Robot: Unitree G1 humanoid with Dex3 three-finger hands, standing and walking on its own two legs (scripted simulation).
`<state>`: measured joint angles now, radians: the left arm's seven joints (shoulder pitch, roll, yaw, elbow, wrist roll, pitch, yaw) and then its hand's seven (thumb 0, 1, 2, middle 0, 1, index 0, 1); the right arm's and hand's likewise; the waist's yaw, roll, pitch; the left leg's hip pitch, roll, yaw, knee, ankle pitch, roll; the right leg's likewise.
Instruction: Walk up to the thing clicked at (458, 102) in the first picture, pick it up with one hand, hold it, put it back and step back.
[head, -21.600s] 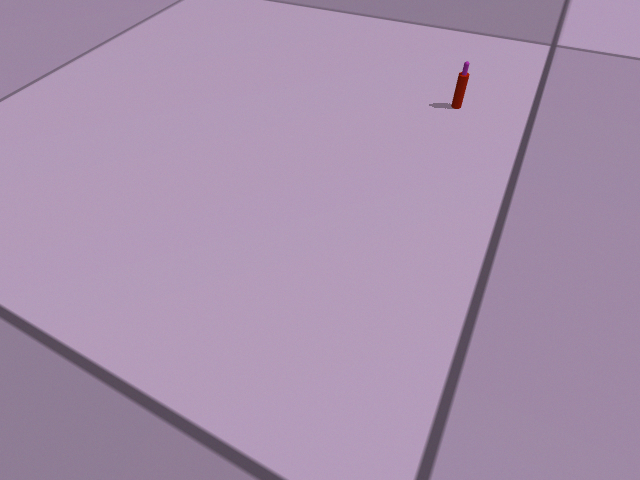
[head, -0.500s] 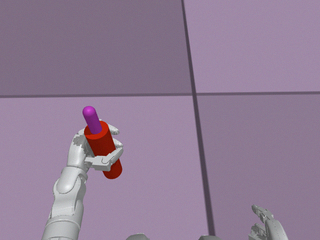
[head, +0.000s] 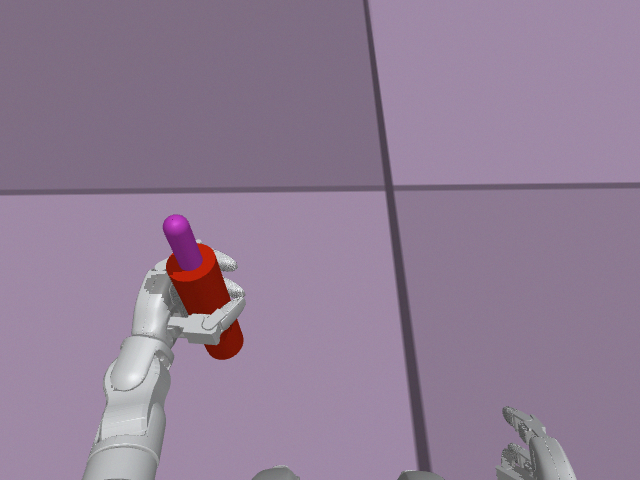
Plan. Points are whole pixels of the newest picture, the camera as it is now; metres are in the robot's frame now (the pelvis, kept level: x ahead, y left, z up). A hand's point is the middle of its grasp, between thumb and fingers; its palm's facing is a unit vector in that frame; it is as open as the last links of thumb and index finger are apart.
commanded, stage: hold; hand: left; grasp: from the side
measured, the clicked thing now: (204, 292) +0.32 +0.17 +0.06
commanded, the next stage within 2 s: crouch in 0.10 s
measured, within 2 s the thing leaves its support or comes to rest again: neither
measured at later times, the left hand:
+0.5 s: hand (222, 321) +0.31 +0.16 +0.01, palm faces -0.13 -0.99 +0.02, open 7.3 cm
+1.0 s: hand (254, 377) +0.32 +0.16 -0.24, palm faces -0.16 -0.99 -0.03, open 7.3 cm
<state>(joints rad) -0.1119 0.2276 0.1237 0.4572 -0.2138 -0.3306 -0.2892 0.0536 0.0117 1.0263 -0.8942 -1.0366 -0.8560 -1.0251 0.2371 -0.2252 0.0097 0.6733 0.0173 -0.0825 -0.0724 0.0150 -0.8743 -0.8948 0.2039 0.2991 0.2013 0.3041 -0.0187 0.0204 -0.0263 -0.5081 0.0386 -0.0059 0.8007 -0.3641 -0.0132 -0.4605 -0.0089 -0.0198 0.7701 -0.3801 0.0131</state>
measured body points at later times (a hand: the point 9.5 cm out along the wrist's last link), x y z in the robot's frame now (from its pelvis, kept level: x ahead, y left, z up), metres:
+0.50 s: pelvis -0.01 +0.00 -0.01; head +0.04 +0.01 +0.43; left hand +0.31 +0.21 +0.01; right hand +0.13 -0.25 -0.11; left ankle +0.03 +0.13 -0.71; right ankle +0.01 -0.13 -0.71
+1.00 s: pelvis -0.04 +0.00 -0.21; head +0.12 +0.02 +0.21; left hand +0.32 +0.21 -0.24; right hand +0.10 -0.25 -0.33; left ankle +0.03 +0.13 -0.71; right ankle +0.01 -0.13 -0.71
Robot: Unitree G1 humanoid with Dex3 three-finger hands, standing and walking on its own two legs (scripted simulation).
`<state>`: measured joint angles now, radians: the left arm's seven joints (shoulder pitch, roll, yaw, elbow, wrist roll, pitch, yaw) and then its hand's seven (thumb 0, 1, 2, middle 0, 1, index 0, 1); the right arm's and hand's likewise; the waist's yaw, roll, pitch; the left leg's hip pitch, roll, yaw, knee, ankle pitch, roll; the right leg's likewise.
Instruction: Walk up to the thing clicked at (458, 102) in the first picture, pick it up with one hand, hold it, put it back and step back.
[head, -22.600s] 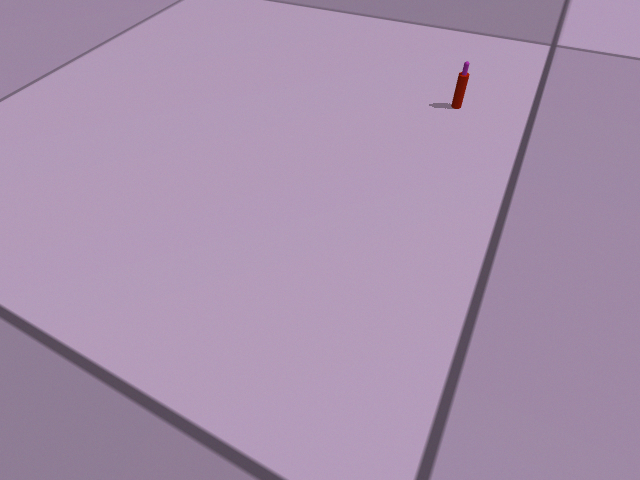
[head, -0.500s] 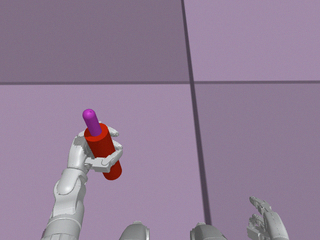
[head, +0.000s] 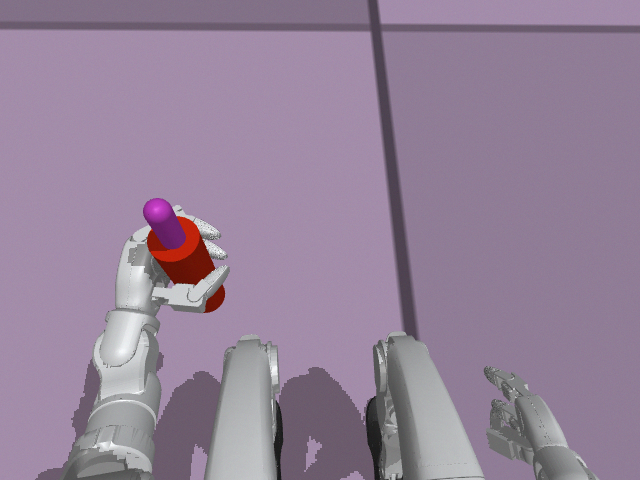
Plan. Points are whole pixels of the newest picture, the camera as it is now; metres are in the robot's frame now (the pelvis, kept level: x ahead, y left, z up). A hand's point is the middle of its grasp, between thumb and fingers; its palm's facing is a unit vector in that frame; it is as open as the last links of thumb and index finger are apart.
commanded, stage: crouch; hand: left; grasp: from the side
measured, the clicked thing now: (186, 261) +0.36 +0.18 -0.02
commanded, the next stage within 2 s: lower in 1.16 s
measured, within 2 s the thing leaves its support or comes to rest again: neither
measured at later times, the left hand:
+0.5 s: hand (229, 293) +0.37 +0.16 -0.20, palm faces -0.12 -0.99 -0.05, open 7.3 cm
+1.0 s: hand (237, 298) +0.37 +0.16 -0.27, palm faces -0.13 -0.99 -0.04, open 7.3 cm
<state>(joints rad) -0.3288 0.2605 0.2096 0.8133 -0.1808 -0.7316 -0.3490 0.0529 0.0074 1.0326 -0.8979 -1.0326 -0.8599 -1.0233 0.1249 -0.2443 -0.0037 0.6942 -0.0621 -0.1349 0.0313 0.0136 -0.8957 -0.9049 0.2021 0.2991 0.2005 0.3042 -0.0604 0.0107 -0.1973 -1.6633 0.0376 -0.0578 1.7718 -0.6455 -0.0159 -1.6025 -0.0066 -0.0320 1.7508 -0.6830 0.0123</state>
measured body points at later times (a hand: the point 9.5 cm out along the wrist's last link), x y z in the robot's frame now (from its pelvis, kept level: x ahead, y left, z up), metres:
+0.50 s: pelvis -0.04 +0.00 -0.16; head +0.15 +0.03 +0.25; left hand +0.37 +0.21 -0.20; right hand +0.09 -0.27 -0.28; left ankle +0.07 +0.13 -0.50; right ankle +0.05 -0.13 -0.50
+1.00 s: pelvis -0.03 +0.00 -0.21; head +0.17 +0.04 +0.19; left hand +0.38 +0.21 -0.27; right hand +0.10 -0.28 -0.32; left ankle +0.07 +0.13 -0.50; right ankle +0.05 -0.13 -0.50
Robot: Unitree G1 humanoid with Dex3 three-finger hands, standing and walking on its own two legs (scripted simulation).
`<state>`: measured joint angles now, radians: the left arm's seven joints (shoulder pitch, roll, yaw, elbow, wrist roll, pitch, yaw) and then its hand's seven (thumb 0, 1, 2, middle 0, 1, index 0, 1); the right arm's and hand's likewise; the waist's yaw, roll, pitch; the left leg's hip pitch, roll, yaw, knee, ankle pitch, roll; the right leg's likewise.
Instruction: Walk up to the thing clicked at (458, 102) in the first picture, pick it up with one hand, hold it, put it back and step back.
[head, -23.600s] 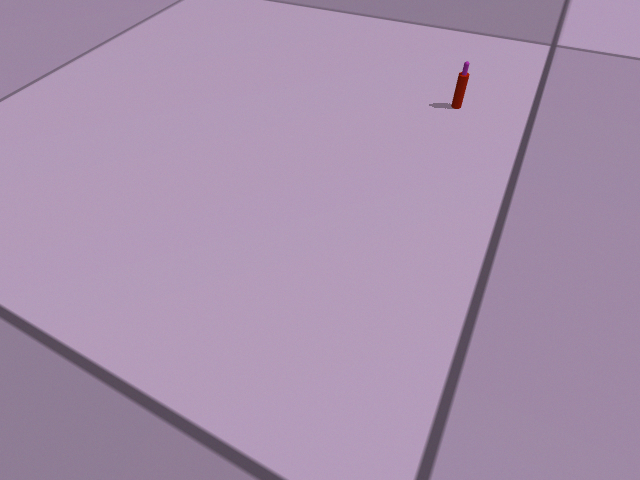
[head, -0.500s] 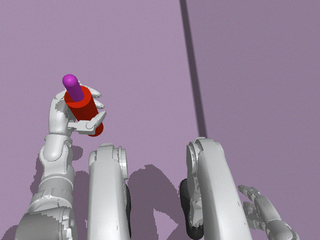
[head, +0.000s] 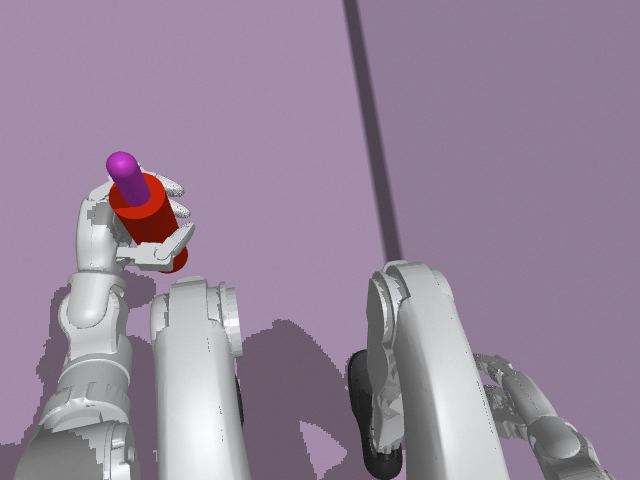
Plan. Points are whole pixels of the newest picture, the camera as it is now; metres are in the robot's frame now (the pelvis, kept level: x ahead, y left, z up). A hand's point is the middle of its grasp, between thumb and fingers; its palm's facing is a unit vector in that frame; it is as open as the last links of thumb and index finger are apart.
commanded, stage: crouch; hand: left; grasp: from the side
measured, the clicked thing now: (150, 219) +0.40 +0.20 -0.05
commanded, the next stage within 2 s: lower in 0.16 s
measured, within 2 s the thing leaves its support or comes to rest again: neither
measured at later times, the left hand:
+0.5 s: hand (170, 236) +0.40 +0.19 -0.12, palm faces -0.04 -1.00 -0.01, open 7.2 cm
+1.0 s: hand (176, 243) +0.40 +0.19 -0.16, palm faces -0.07 -1.00 +0.01, open 7.2 cm
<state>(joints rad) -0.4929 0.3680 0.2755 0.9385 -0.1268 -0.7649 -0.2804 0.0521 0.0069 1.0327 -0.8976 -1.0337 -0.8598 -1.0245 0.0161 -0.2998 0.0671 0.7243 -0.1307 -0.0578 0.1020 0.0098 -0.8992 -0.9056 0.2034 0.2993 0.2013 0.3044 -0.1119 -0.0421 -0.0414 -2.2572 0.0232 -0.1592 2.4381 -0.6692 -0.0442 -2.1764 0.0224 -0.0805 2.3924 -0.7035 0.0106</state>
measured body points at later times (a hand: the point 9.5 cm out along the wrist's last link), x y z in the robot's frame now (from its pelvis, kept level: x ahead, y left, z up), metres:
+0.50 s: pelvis +0.00 +0.00 -0.02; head +0.21 +0.09 +0.37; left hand +0.39 +0.25 -0.11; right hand +0.15 -0.26 -0.12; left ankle +0.09 +0.14 -0.29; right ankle +0.10 -0.12 -0.29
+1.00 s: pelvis -0.01 +0.01 -0.03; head +0.21 +0.13 +0.34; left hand +0.40 +0.25 -0.16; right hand +0.15 -0.26 -0.10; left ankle +0.09 +0.14 -0.29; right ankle +0.10 -0.12 -0.29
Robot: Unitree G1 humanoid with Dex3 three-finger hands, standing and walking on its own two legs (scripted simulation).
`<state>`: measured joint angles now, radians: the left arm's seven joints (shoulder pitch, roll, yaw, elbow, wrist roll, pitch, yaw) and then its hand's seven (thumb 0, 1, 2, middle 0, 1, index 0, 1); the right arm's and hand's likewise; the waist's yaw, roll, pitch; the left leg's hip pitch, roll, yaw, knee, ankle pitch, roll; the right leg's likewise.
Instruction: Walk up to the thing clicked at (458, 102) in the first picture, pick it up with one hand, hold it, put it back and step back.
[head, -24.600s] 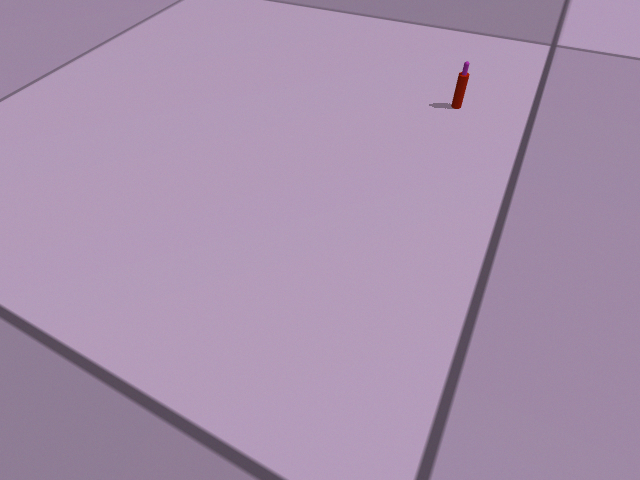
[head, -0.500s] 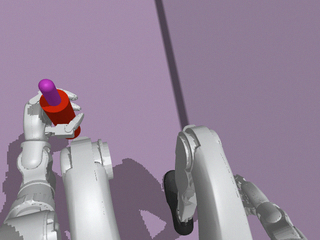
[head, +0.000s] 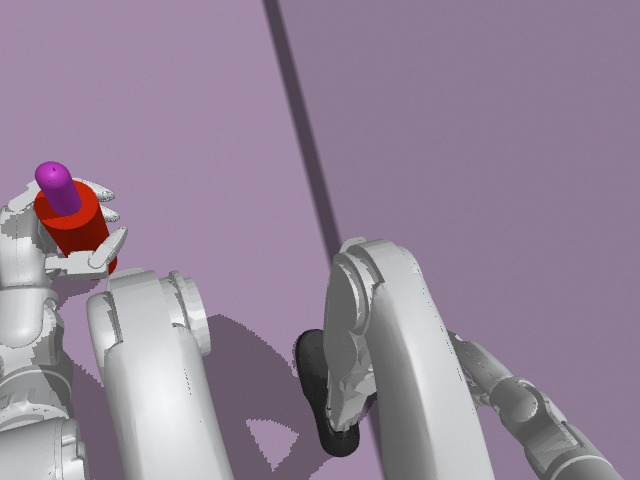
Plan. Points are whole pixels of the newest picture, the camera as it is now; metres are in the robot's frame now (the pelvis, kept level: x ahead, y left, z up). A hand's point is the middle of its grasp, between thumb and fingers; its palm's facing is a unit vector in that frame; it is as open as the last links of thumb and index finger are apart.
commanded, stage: lower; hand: left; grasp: from the side
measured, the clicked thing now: (78, 227) +0.39 +0.23 -0.12
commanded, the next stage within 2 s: loosen in 0.66 s
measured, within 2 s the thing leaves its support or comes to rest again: neither
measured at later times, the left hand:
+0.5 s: hand (92, 238) +0.38 +0.22 -0.15, palm faces +0.04 -1.00 +0.01, open 7.2 cm
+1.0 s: hand (92, 241) +0.38 +0.22 -0.16, palm faces +0.06 -1.00 +0.03, open 7.4 cm
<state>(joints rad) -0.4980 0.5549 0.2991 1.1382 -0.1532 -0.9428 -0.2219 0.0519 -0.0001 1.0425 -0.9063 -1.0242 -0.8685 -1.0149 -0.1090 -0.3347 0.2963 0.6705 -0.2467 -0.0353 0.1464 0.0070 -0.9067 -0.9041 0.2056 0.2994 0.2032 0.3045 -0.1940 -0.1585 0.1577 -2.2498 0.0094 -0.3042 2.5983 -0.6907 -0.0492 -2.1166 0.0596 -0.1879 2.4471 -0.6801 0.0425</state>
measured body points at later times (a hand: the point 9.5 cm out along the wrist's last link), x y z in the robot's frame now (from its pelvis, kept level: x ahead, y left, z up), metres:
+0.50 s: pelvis -0.01 +0.01 +0.00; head +0.20 +0.17 +0.36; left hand +0.38 +0.28 -0.15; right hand +0.17 -0.24 -0.05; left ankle +0.08 +0.14 -0.26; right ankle +0.12 -0.12 -0.26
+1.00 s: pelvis -0.01 +0.01 -0.01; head +0.20 +0.18 +0.35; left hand +0.37 +0.28 -0.16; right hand +0.18 -0.23 -0.05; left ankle +0.08 +0.14 -0.26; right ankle +0.12 -0.12 -0.26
